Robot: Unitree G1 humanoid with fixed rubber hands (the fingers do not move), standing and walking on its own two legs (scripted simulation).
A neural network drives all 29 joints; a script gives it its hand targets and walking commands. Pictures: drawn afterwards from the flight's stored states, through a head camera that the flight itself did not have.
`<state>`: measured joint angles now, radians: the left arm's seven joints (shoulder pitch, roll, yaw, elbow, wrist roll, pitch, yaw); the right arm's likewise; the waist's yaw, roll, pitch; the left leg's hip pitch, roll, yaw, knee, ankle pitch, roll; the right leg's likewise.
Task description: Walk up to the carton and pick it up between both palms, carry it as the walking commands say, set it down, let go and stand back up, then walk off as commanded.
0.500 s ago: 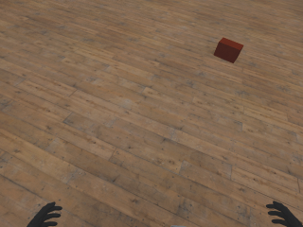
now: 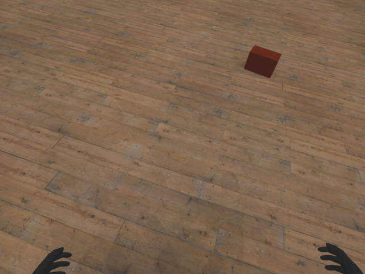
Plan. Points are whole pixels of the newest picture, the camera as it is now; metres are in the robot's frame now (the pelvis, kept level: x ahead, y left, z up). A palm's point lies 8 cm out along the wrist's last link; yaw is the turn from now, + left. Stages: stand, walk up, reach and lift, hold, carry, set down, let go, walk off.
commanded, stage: walk up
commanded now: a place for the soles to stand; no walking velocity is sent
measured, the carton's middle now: (262, 61) +2.20 -0.74 -0.66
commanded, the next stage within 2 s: none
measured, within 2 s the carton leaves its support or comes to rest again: neither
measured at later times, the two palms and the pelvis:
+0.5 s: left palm (106, 165) +0.40 +0.26 -0.08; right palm (341, 207) +0.33 -0.39 -0.05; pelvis +0.25 -0.05 +0.00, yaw -7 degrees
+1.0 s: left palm (161, 107) +0.67 +0.13 -0.08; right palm (356, 179) +0.44 -0.49 -0.06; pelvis +0.45 -0.13 +0.00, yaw -16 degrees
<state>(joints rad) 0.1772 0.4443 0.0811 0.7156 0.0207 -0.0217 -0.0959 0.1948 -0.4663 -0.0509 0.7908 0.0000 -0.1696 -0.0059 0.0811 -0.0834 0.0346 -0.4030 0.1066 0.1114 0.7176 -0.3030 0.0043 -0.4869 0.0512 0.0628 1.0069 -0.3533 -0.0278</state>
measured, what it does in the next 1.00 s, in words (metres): walks ahead, turning right: right foot, then left foot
